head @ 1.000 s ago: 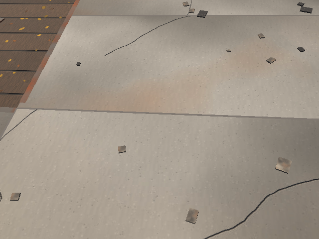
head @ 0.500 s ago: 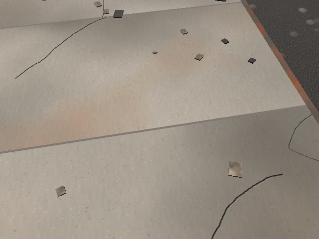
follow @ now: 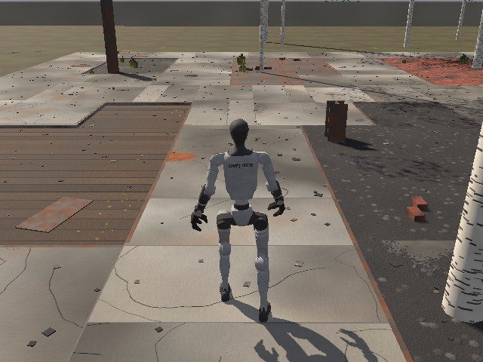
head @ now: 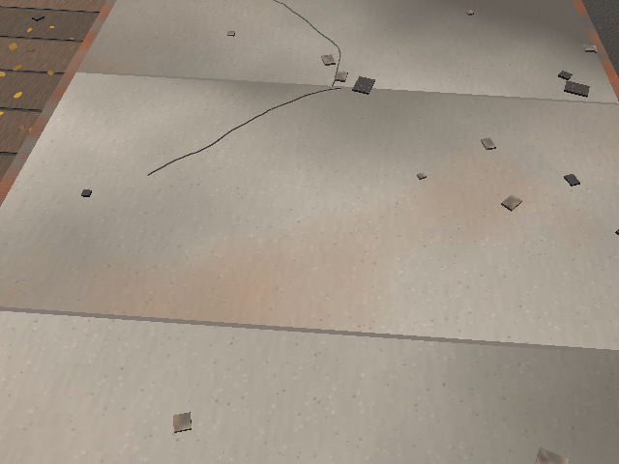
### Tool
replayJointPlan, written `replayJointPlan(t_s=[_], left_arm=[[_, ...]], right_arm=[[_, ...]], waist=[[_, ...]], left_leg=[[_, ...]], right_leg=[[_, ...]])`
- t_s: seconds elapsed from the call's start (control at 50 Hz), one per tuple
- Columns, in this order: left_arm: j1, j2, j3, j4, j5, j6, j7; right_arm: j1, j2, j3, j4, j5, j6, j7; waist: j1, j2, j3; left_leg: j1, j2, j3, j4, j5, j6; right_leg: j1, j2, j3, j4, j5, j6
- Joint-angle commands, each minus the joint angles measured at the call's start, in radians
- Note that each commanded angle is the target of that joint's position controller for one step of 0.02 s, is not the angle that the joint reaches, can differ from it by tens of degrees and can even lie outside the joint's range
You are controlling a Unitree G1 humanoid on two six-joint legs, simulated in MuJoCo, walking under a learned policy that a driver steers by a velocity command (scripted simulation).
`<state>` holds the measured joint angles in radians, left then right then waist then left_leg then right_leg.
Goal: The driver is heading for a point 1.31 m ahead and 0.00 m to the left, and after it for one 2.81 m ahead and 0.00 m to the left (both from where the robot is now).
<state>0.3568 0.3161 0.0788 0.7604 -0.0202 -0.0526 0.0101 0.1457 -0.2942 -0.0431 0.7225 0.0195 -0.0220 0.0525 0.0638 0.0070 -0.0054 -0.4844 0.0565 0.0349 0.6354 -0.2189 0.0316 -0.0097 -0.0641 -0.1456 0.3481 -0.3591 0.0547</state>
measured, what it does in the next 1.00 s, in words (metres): walks ahead: left foot, then right foot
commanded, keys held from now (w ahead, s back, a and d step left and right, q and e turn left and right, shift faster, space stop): w+q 0.22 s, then w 0.06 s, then w+e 0.72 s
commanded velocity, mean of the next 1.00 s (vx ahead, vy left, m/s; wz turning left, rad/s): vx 0.49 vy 0.00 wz -0.06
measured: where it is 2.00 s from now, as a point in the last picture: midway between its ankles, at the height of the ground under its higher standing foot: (347, 248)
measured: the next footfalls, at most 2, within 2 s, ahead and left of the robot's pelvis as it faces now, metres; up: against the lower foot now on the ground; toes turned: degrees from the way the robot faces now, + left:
left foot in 0.02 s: +0.13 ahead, +0.11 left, +0.00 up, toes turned +4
right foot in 0.54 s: +0.50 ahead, -0.01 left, +0.00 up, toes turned +7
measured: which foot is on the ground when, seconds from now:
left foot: up 0.00-0.00, down 0.02-0.54, up 0.56-1.00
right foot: down 0.00-0.04, up 0.06-0.52, down 0.54-1.00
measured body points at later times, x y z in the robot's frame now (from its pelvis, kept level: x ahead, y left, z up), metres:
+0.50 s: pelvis +0.27 +0.05 +0.00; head +0.30 +0.07 +0.44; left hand +0.47 +0.31 -0.08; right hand +0.33 -0.24 -0.12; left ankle +0.09 +0.11 -0.73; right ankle +0.46 -0.03 -0.71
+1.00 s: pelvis +0.57 +0.09 +0.00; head +0.60 +0.08 +0.45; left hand +0.62 +0.38 -0.11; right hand +0.79 -0.16 -0.06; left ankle +0.73 +0.21 -0.73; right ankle +0.46 -0.02 -0.73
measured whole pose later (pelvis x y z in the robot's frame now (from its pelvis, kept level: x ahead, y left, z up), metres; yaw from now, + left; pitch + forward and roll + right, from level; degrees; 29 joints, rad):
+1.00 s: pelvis +0.57 +0.09 +0.00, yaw -7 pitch +2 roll -1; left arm 0.40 0.30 0.07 0.74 -0.03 -0.03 0.01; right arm 0.04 -0.28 -0.02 0.65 0.00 -0.11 0.02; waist 0.09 0.03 0.02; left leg -0.48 0.00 -0.10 0.46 -0.02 -0.03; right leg -0.08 0.12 0.23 0.45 -0.39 -0.06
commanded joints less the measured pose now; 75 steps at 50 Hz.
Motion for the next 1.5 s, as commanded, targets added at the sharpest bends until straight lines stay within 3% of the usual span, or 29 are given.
replayJointPlan(t_s=[0.02, 0.04, 0.06, 0.08, 0.1, 0.14, 0.22, 0.32, 0.42, 0.5, 0.54, 0.56, 0.58, 0.6, 0.62, 0.66, 0.74, 0.84, 0.94, 1.0, 1.02, 1.04, 1.06, 1.1, 1.16, 1.26, 1.42, 1.46, 1.5], left_arm=[[-0.06, 0.139, 0.034, -0.06, 0.004, -0.003, 0.004], [-0.065, 0.089, 0.012, -0.092, 0.031, -0.006, 0.008], [-0.039, -0.001, -0.017, -0.164, 0.042, -0.032, 0.01], [-0.108, 0.097, -0.001, -0.153, 0.0, -0.06, 0.001], [-0.151, 0.132, 0.008, -0.165, -0.022, -0.077, -0.008], [-0.159, 0.122, 0.01, -0.147, 0.025, -0.087, 0.001], [-0.154, 0.085, 0.008, -0.147, 0.039, -0.058, -0.008], [-0.315, 0.013, -0.025, -0.168, 0.026, -0.062, -0.027], [-0.433, 0.03, -0.026, -0.197, 0.003, -0.073, -0.058], [-0.342, 0.067, -0.01, -0.184, 0.003, -0.069, -0.073], [-0.097, 0.13, 0.022, -0.129, 0.007, -0.058, -0.06], [0.042, 0.206, 0.039, -0.116, 0.014, -0.05, -0.053], [0.065, 0.21, 0.039, -0.096, 0.002, -0.053, -0.06], [0.066, 0.12, 0.022, -0.099, -0.012, -0.046, -0.052], [-0.008, 0.111, 0.017, -0.114, -0.002, -0.039, -0.043], [-0.085, 0.104, 0.011, -0.136, 0.015, -0.034, -0.039], [-0.112, 0.098, 0.008, -0.139, 0.009, -0.034, -0.025], [-0.038, 0.143, 0.023, -0.1, -0.003, -0.014, 0.001], [0.021, 0.132, 0.023, -0.075, -0.013, 0.008, 0.008], [-0.01, 0.109, 0.018, -0.085, -0.004, 0.017, 0.008], [-0.015, 0.054, -0.002, -0.1, 0.005, 0.012, 0.002], [0.082, -0.011, -0.021, -0.12, -0.004, 0.005, 0.003], [0.127, 0.041, -0.021, -0.134, -0.02, -0.002, 0.005], [-0.015, 0.134, 0.005, -0.131, -0.012, 0.009, 0.005], [-0.069, 0.08, 0.005, -0.151, -0.003, 0.014, -0.006], [-0.14, 0.015, -0.021, -0.168, 0.01, 0.012, -0.015], [-0.377, 0.017, -0.034, -0.23, -0.002, -0.019, -0.05], [-0.371, 0.038, -0.026, -0.236, 0.0, -0.022, -0.055], [-0.187, 0.095, 0.009, -0.185, 0.01, -0.024, -0.045]], right_arm=[[0.141, -0.137, -0.059, -0.024, 0.005, -0.013, -0.006], [0.314, -0.24, -0.098, 0.007, 0.014, -0.01, -0.022], [0.32, -0.35, -0.108, -0.016, 0.005, -0.021, -0.021], [0.303, -0.255, -0.082, -0.031, 0.005, -0.039, -0.015], [0.263, -0.201, -0.065, -0.035, -0.002, -0.05, -0.016], [0.16, -0.148, -0.048, -0.06, -0.004, -0.048, -0.021], [0.125, -0.143, -0.046, -0.073, -0.011, -0.049, -0.043], [0.188, -0.14, -0.041, -0.019, -0.004, -0.049, -0.066], [0.264, -0.153, -0.041, 0.038, -0.008, -0.049, -0.065], [0.248, -0.178, -0.051, 0.05, -0.017, -0.033, -0.073], [0.203, -0.182, -0.046, 0.029, -0.028, -0.019, -0.079], [0.25, -0.133, -0.027, 0.0, -0.057, -0.026, -0.083], [0.362, -0.041, 0.002, 0.003, -0.047, -0.047, -0.063], [0.249, -0.137, -0.011, -0.012, -0.019, -0.073, -0.049], [0.129, -0.16, -0.017, -0.055, 0.009, -0.093, -0.038], [0.067, -0.139, -0.016, -0.073, -0.022, -0.11, -0.041], [0.111, -0.102, -0.011, -0.076, -0.043, -0.082, -0.053], [-0.091, -0.047, 0.009, -0.125, -0.039, -0.083, -0.053], [-0.163, -0.094, -0.013, -0.148, -0.014, -0.099, -0.039], [-0.033, -0.136, -0.042, -0.118, -0.012, -0.111, -0.043], [0.094, -0.177, -0.058, -0.107, -0.029, -0.115, -0.051], [0.213, -0.252, -0.078, -0.09, -0.046, -0.103, -0.058], [0.251, -0.231, -0.079, -0.063, -0.023, -0.092, -0.047], [0.156, -0.114, -0.048, -0.083, -0.021, -0.081, -0.052], [0.098, -0.073, -0.031, -0.058, -0.036, -0.083, -0.048], [0.119, -0.117, -0.047, 0.001, -0.018, -0.096, -0.038], [0.234, -0.178, -0.053, 0.089, 0.01, -0.063, -0.04], [0.24, -0.191, -0.056, 0.105, 0.014, -0.05, -0.044], [0.233, -0.188, -0.049, 0.112, 0.018, -0.04, -0.048]], waist=[[-0.131, -0.04, -0.029], [-0.202, 0.129, -0.124], [-0.14, 0.374, -0.206], [-0.187, 0.206, -0.192], [-0.17, 0.168, -0.104], [-0.11, 0.039, -0.034], [-0.061, 0.054, -0.008], [-0.123, 0.076, 0.027], [-0.167, 0.061, 0.081], [-0.102, 0.083, 0.002], [0.034, 0.069, -0.158], [0.047, -0.087, -0.298], [-0.021, -0.294, -0.381], [0.039, -0.164, -0.312], [0.035, -0.097, -0.153], [-0.027, 0.039, -0.023], [-0.088, -0.042, -0.006], [-0.013, -0.064, 0.015], [0.001, -0.097, -0.005], [-0.082, -0.124, -0.045], [-0.143, -0.071, -0.158], [-0.136, 0.148, -0.298], [-0.124, 0.32, -0.314], [-0.145, 0.103, -0.083], [-0.092, 0.096, 0.02], [-0.083, 0.065, 0.037], [-0.149, 0.069, 0.07], [-0.124, 0.083, 0.059], [-0.01, 0.071, -0.054]], left_leg=[[0.306, -0.089, 0.067, -0.066, -0.006, 0.071], [0.543, 0.046, -0.185, -0.138, -0.051, 0.144], [0.755, 0.256, -0.79, -0.345, -0.302, 0.329], [0.757, 0.286, -0.825, -0.426, -0.358, 0.323], [0.693, 0.268, -0.705, -0.404, -0.274, 0.295], [0.508, 0.185, -0.507, -0.382, -0.041, 0.241], [0.369, 0.109, -0.354, -0.427, 0.257, 0.24], [0.325, 0.048, -0.202, -0.44, 0.322, 0.17], [0.475, 0.132, -0.206, -0.438, 0.298, 0.161], [0.615, 0.153, -0.15, -0.267, 0.793, 0.128], [0.527, 0.101, -0.084, 0.07, 0.982, 0.086], [0.257, 0.029, -0.054, 0.397, 0.608, 0.045], [-0.126, -0.157, -0.099, 0.698, -0.313, -0.022], [-0.233, -0.106, -0.194, 0.749, -0.294, -0.006], [-0.282, -0.059, -0.179, 0.715, -0.202, 0.002], [-0.222, -0.005, -0.155, 0.574, -0.114, -0.007], [-0.129, 0.027, -0.117, 0.393, -0.077, -0.073], [-0.006, -0.036, -0.086, 0.018, 0.266, -0.113], [0.048, -0.068, -0.137, -0.139, 0.244, -0.088], [0.239, -0.054, -0.121, -0.215, 0.161, -0.022], [0.464, 0.065, -0.216, -0.193, 0.125, 0.04], [0.811, 0.283, -0.564, -0.221, -0.027, 0.171], [0.848, 0.388, -0.866, -0.301, -0.259, 0.238], [0.617, 0.294, -0.593, -0.337, -0.234, 0.163], [0.395, 0.187, -0.356, -0.414, 0.026, 0.142], [0.373, 0.181, -0.213, -0.483, 0.215, 0.192], [0.46, 0.192, -0.11, -0.463, 0.289, 0.147], [0.509, 0.21, -0.105, -0.412, 0.394, 0.128], [0.457, 0.155, -0.061, -0.186, 0.653, 0.089]], right_leg=[[-0.176, -0.173, 0.024, 0.187, 0.407, -0.136], [-0.368, -0.094, -0.048, 0.559, 0.327, -0.061], [-0.746, 0.106, 0.081, 0.875, -0.218, 0.001], [-0.852, 0.06, 0.233, 0.97, -0.184, -0.022], [-0.902, 0.016, 0.228, 0.962, -0.094, -0.057], [-0.799, -0.048, 0.227, 0.82, 0.05, -0.065], [-0.699, -0.032, 0.199, 0.674, 0.178, -0.019], [-0.606, 0.013, 0.147, 0.295, 0.488, -0.003], [-0.641, 0.024, 0.144, 0.155, 0.521, -0.072], [-0.535, 0.092, 0.102, 0.158, 0.325, -0.152], [-0.182, 0.111, 0.107, 0.143, 0.355, -0.217], [0.164, -0.082, 0.389, 0.198, 0.417, -0.311], [0.44, -0.275, 0.89, 0.068, 0.169, -0.471], [0.405, -0.243, 0.913, -0.02, -0.006, -0.419], [0.257, -0.218, 0.784, -0.056, 0.017, -0.38], [0.006, -0.149, 0.644, -0.102, 0.232, -0.359], [-0.183, -0.081, 0.507, -0.148, 0.415, -0.365], [-0.309, 0.009, 0.402, -0.125, 0.367, -0.286], [-0.175, -0.038, 0.538, -0.014, 0.25, -0.248], [-0.163, -0.021, 0.568, 0.128, 0.291, -0.204], [-0.245, 0.029, 0.509, 0.34, 0.244, -0.17], [-0.55, 0.169, 0.351, 0.66, -0.053, -0.097], [-0.745, 0.128, 0.316, 0.864, -0.244, -0.078], [-0.784, 0.043, 0.296, 0.948, -0.076, -0.058], [-0.689, -0.016, 0.277, 0.841, 0.037, -0.059], [-0.689, -0.026, 0.249, 0.605, 0.151, -0.047], [-0.578, 0.007, 0.156, 0.237, 0.317, -0.078], [-0.526, 0.027, 0.141, 0.191, 0.256, -0.108], [-0.212, 0.077, 0.105, 0.116, 0.277, -0.154]])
